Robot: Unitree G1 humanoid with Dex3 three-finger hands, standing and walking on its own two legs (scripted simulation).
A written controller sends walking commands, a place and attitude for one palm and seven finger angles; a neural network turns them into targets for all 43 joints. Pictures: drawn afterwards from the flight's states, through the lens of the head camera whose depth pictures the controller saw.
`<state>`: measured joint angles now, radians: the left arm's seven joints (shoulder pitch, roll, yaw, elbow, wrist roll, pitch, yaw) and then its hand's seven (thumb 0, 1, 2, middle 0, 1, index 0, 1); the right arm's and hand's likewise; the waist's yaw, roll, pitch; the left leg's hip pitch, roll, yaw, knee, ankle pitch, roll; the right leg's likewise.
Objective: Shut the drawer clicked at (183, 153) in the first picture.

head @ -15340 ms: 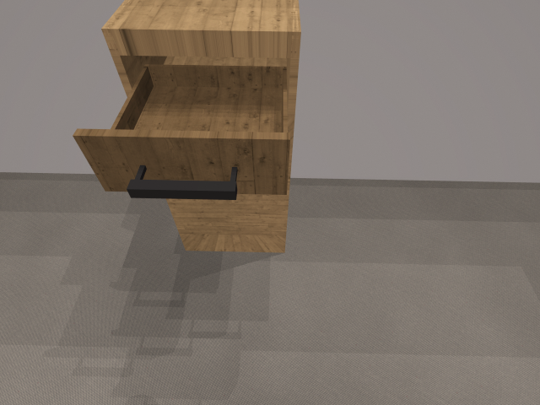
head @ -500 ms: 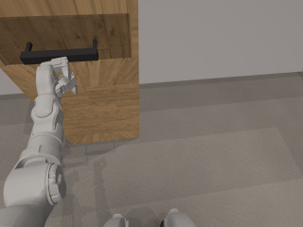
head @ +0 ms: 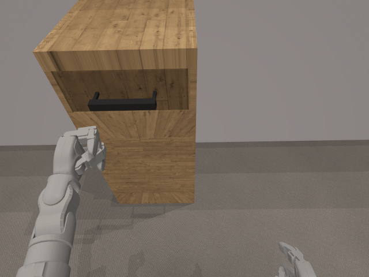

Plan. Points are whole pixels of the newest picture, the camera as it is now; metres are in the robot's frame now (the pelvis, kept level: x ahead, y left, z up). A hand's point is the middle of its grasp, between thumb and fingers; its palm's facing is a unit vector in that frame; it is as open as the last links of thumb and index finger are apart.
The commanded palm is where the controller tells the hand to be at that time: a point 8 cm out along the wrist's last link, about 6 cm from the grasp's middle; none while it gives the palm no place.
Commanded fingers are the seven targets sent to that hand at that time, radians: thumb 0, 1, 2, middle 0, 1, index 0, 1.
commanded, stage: draw the hand back to the body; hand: left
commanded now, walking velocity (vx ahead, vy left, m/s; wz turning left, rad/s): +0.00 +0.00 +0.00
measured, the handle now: (124, 99) +0.59 +0.21 +0.05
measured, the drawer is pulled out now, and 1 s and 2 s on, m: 0.00 0.00 0.00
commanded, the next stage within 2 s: step back with the hand held close in 0.86 s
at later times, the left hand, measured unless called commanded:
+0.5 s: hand (48, 195) +0.22 +0.22 +0.16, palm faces +0.33 -0.88 -0.34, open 3.3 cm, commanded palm +0.17 +0.27 +0.18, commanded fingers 0.00 0.90 0.90 -1.40 -1.60 -1.40 -1.60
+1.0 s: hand (13, 225) +0.17 +0.24 +0.18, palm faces +0.42 -0.82 -0.38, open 3.3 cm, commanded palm +0.12 +0.28 +0.20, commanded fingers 0.00 0.90 0.90 -1.40 -1.60 -1.40 -1.60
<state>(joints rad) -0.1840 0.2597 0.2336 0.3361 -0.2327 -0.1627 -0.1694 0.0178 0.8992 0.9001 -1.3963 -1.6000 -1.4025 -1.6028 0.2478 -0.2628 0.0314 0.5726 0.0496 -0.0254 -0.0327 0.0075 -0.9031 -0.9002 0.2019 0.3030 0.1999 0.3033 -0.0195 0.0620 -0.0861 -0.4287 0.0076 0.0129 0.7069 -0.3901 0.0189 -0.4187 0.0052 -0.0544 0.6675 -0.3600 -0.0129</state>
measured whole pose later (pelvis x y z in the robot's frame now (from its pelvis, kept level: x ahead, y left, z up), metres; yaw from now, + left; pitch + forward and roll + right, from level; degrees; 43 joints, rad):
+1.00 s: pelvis -0.01 +0.00 +0.02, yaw +0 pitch -6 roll -1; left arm 0.51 0.30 0.27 -0.43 -0.05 -0.11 0.11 0.02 0.89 0.90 -1.40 -1.60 -1.41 -1.60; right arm 0.20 -0.23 0.03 0.63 0.00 -0.12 -0.08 0.01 -0.90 -0.90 0.20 0.30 0.20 0.30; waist 0.07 0.08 0.03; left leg -0.08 0.00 0.02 0.43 -0.26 0.02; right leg -0.07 0.01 -0.05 0.40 -0.23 -0.01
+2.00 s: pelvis -0.11 +0.03 +0.01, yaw +2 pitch +3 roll -4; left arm 0.63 0.42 0.43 -0.59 0.01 -0.29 0.14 0.01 0.89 0.90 -1.40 -1.60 -1.41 -1.60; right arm 0.26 -0.20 -0.01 0.58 -0.02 -0.10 -0.08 0.01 -0.90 -0.90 0.20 0.30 0.20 0.30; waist -0.03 0.01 -0.02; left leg -0.48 -0.01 -0.03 0.57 -0.14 0.06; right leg -0.29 0.08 0.03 0.66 -0.29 0.01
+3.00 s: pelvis -0.32 +0.08 +0.02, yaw -4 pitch -3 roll -3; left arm 0.59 0.38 0.36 -0.59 -0.03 -0.16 0.15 0.02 0.89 0.90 -1.40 -1.60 -1.41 -1.60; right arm 0.30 -0.16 0.04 0.65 -0.02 -0.12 -0.06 0.01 -0.90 -0.90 0.20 0.30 0.20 0.30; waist -0.05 -0.03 -0.03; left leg -0.30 -0.02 0.05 0.42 -0.13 0.06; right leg -0.31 0.05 -0.07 0.83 -0.47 -0.04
